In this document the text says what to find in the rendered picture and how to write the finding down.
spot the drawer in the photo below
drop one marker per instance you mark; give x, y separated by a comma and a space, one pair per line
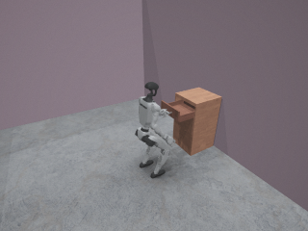
180, 110

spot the right robot hand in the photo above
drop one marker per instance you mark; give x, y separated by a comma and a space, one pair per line
170, 140

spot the left robot hand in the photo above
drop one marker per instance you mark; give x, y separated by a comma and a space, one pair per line
163, 113

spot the robot left foot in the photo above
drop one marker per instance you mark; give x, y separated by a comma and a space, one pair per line
148, 163

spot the robot right upper arm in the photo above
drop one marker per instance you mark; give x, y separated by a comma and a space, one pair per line
155, 114

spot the robot right forearm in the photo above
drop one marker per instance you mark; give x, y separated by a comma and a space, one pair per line
158, 131

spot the right robot thigh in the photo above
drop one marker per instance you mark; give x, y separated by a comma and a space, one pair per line
153, 140

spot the cabinet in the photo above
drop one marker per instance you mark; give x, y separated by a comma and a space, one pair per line
198, 133

